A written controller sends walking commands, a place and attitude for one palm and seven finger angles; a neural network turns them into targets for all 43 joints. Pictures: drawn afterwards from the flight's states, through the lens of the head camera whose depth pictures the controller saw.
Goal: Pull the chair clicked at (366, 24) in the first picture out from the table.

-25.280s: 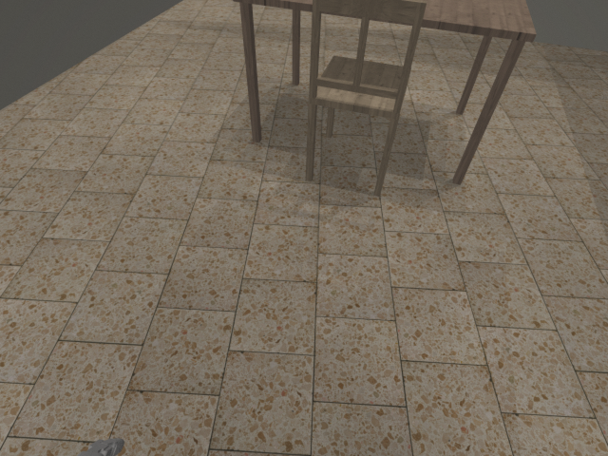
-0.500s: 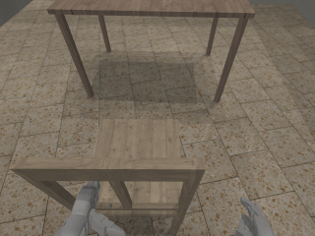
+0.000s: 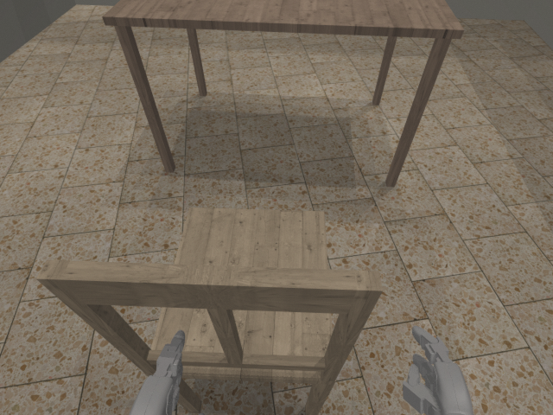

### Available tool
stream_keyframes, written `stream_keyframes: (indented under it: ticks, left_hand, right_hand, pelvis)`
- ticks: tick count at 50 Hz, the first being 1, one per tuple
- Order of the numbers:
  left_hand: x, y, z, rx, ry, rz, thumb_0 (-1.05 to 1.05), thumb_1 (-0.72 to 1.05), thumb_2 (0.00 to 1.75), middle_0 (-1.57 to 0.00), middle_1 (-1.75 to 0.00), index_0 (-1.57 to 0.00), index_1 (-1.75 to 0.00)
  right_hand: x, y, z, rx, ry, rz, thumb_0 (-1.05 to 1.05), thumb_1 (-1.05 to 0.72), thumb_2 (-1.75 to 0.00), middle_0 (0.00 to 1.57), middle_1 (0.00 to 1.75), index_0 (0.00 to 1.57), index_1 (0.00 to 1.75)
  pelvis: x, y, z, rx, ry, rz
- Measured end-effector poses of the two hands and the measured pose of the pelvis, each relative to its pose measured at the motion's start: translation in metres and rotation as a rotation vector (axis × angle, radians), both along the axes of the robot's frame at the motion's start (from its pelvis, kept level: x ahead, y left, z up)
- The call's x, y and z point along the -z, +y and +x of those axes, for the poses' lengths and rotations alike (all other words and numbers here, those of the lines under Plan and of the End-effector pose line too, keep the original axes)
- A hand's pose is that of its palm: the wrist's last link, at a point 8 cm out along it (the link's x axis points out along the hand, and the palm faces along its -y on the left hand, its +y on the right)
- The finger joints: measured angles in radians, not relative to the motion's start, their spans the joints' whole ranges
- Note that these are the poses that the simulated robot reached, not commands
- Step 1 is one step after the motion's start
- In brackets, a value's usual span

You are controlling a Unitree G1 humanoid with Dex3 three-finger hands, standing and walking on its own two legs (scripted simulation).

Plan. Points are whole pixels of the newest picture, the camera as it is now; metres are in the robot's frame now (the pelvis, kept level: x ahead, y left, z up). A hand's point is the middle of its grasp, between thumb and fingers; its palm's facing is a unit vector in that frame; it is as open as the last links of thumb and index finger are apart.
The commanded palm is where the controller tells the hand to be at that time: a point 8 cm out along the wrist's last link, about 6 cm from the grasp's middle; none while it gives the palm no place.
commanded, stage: draw the fingers out of the gap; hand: left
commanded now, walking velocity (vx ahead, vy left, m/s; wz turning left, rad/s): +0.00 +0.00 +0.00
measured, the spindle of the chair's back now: (228, 334) +0.26 +0.09 -0.05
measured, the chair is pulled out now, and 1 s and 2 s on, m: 0.80 0.80 0.80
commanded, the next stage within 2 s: draw the hand back to the body in 0.04 s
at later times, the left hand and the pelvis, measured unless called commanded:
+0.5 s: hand (179, 413) +0.14 +0.12 +0.05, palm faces -0.01 -1.00 -0.06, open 17.5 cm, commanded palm +0.10 +0.19 +0.07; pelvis -0.02 -0.01 -0.03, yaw +0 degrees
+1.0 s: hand (77, 363) +0.16 +0.20 +0.13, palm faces +0.34 -0.84 -0.41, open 14.4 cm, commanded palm +0.12 +0.24 +0.17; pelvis -0.01 -0.03 +0.03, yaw +0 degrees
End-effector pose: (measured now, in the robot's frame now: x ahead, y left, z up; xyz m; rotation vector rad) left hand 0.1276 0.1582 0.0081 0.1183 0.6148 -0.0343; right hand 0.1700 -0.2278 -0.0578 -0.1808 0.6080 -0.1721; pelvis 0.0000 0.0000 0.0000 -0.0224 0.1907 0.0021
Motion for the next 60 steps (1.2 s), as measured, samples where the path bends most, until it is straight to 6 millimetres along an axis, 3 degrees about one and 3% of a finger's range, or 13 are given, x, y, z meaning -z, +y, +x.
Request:
stream_keyframes:
  ticks: [10,19,24,29,34,38,42,52,60]
  left_hand:
    - [-0.004,-0.009,-0.028,-0.029,0.005,-0.025,-0.02,-0.54,0.20,-0.01,0.00,-0.01,0.00]
    - [-0.049,0.012,-0.008,-0.125,-0.422,-0.075,-0.02,-0.53,0.20,-0.01,0.00,-0.01,0.00]
    - [-0.043,0.014,-0.011,-0.038,-0.463,-0.065,-0.02,-0.54,0.20,0.00,0.00,0.00,0.00]
    - [-0.051,0.024,-0.013,0.036,-0.429,-0.024,-0.02,-0.54,0.20,-0.01,0.00,-0.02,-0.01]
    - [-0.066,0.036,-0.018,0.008,-0.402,-0.007,-0.02,-0.51,0.21,-0.01,-0.01,-0.10,-0.05]
    - [-0.099,0.051,-0.016,-0.053,-0.409,0.230,-0.02,-0.44,0.25,-0.03,-0.02,-0.12,-0.07]
    - [-0.128,0.064,-0.016,-0.162,-0.452,0.353,-0.02,-0.32,0.31,-0.04,-0.05,-0.12,-0.09]
    - [-0.153,0.083,0.001,-0.288,-0.523,0.407,-0.01,0.01,0.47,-0.09,-0.12,-0.10,-0.13]
    - [-0.195,0.096,0.012,-0.296,-0.630,0.488,-0.01,0.30,0.61,-0.13,-0.18,-0.13,-0.18]
  right_hand:
    - [0.002,-0.002,0.001,0.011,-0.019,-0.001,0.01,-0.90,-0.90,0.20,0.30,0.20,0.30]
    - [0.019,-0.004,0.000,-0.019,-0.011,0.014,0.01,-0.90,-0.90,0.20,0.30,0.20,0.30]
    - [0.034,-0.007,-0.005,-0.008,0.013,0.051,0.01,-0.90,-0.90,0.20,0.30,0.20,0.30]
    - [0.039,-0.010,-0.012,0.032,0.038,0.079,0.02,-0.90,-0.90,0.20,0.30,0.20,0.30]
    - [0.031,-0.013,-0.019,0.067,0.025,0.093,0.02,-0.90,-0.90,0.20,0.30,0.20,0.30]
    - [0.019,-0.013,-0.020,0.038,0.034,0.054,0.02,-0.90,-0.90,0.20,0.30,0.20,0.30]
    - [0.007,-0.013,-0.017,0.020,0.023,0.046,0.02,-0.90,-0.90,0.20,0.30,0.20,0.30]
    - [-0.020,-0.018,-0.001,-0.028,0.001,0.020,0.02,-0.90,-0.90,0.20,0.30,0.20,0.30]
    - [-0.028,-0.021,0.012,-0.043,-0.009,0.017,0.01,-0.90,-0.90,0.20,0.30,0.20,0.30]
  pelvis:
    - [0.008,-0.001,-0.002,0.003,0.016,0.002]
    - [0.021,-0.009,-0.011,-0.005,0.035,-0.003]
    - [0.027,-0.012,-0.017,0.004,0.044,-0.001]
    - [0.024,-0.016,-0.020,0.003,0.023,-0.002]
    - [0.013,-0.019,-0.018,-0.003,-0.008,-0.004]
    - [-0.002,-0.021,-0.014,-0.008,-0.058,-0.006]
    - [-0.015,-0.021,-0.010,-0.009,-0.113,-0.003]
    - [-0.037,-0.028,-0.007,-0.007,-0.198,0.008]
    - [-0.047,-0.027,0.001,0.000,-0.225,0.010]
